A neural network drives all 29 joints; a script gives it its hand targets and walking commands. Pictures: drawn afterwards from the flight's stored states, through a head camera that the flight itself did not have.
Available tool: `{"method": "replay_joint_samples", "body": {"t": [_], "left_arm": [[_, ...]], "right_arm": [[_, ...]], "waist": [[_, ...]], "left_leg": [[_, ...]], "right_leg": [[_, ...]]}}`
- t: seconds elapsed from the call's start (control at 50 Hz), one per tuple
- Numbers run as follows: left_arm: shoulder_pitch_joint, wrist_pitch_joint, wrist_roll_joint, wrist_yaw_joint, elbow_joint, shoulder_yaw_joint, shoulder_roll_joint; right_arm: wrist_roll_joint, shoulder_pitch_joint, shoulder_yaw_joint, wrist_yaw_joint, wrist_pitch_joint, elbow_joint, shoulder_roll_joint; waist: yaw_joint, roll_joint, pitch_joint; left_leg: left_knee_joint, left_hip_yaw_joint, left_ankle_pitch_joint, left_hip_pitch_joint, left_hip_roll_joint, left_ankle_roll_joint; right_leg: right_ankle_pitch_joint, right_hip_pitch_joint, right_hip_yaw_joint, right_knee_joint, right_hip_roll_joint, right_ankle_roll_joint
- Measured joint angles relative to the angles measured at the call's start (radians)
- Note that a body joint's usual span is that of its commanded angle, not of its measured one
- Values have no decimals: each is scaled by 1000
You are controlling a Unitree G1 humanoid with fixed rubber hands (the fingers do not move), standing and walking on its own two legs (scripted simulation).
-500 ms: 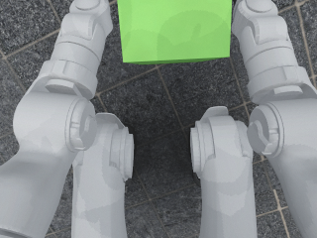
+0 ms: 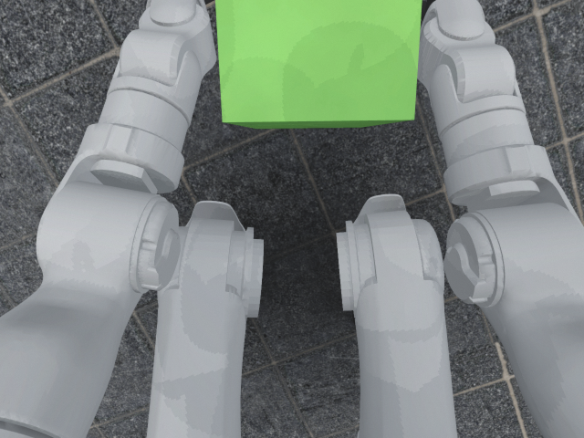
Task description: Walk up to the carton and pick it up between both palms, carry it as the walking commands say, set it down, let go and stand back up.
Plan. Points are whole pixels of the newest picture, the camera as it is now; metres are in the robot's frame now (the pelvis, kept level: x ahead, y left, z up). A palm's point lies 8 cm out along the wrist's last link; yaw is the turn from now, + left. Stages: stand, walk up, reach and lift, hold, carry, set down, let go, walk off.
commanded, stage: reach and lift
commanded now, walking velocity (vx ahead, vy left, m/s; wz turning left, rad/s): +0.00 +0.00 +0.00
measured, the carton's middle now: out of the picture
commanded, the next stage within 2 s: none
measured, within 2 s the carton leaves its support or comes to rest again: neither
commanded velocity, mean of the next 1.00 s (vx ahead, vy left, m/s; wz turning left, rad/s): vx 0.00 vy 0.00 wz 0.00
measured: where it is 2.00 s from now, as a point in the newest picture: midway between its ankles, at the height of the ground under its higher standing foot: (296, 298)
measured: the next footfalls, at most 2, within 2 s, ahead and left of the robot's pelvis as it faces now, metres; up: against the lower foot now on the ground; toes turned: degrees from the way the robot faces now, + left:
none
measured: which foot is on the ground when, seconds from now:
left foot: down 0.00-1.00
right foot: down 0.00-1.00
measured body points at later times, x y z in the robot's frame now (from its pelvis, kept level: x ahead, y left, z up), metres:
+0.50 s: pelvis -0.01 +0.00 +0.04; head +0.35 -0.03 +0.29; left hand +0.56 +0.09 -0.10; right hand +0.55 -0.16 -0.11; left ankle +0.11 +0.13 -0.32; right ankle +0.10 -0.13 -0.32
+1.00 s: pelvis -0.03 +0.00 +0.08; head +0.31 -0.02 +0.37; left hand +0.54 +0.09 -0.03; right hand +0.52 -0.17 -0.03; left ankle +0.11 +0.13 -0.32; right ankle +0.10 -0.13 -0.32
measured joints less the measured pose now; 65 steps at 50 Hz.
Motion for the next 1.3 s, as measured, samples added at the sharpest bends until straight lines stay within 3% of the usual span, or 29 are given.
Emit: {"method": "replay_joint_samples", "body": {"t": [0.12, 0.34, 0.46, 0.66, 0.82, 0.94, 1.06, 1.3], "left_arm": [[36, 42, 15, 5, -77, 40, -24], [-13, 59, 114, -9, -116, 134, -41], [-18, 82, 159, -25, -166, 172, -50], [108, 149, 112, -28, -314, 134, -64], [126, 164, 110, -17, -318, 135, -78], [72, 148, 159, -21, -258, 182, -93], [51, 155, 202, -33, -268, 229, -106], [129, 240, 169, -43, -373, 195, -98]], "right_arm": [[-21, 40, -44, 5, 41, -77, 20], [-88, -76, -142, 40, 52, -44, 25], [-125, -73, -163, 43, 53, -84, 43], [-76, 83, -95, 4, 136, -278, 71], [-96, 98, -121, 18, 162, -288, 84], [-137, 44, -186, 42, 146, -228, 87], [-164, 11, -224, 56, 140, -212, 96], [-138, 81, -158, 24, 229, -318, 113]], "waist": [[2, -2, 1], [3, -25, -3], [9, -27, -2], [8, -11, 2], [10, -9, 1], [13, -17, -2], [19, -20, -3], [19, -26, 1]], "left_leg": [[-41, -6, 17, 40, -6, -4], [-124, -15, 52, 92, 3, -7], [-150, -17, 51, 102, 7, -10], [-173, -4, 29, 152, -2, -3], [-218, -12, 43, 230, 0, 5], [-266, -20, 73, 275, 3, 6], [-308, -24, 102, 291, 6, 2], [-380, -20, 120, 354, 3, 2]], "right_leg": [[22, 37, 7, -44, 10, 8], [69, 79, 5, -128, 17, 0], [73, 82, 5, -151, 19, -8], [40, 136, 28, -163, 21, 0], [57, 220, 31, -221, 28, 11], [92, 264, 29, -274, 31, 12], [125, 276, 31, -315, 35, 10], [139, 335, 46, -375, 33, 6]]}}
